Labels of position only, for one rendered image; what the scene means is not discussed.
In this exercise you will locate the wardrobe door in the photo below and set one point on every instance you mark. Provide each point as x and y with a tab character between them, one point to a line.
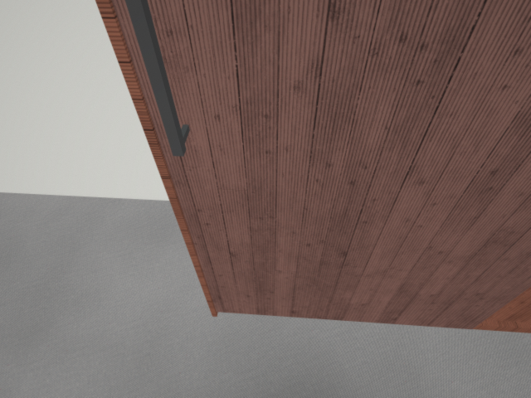
517	310
353	160

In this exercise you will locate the handle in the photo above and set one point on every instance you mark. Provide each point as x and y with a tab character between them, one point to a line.
148	43

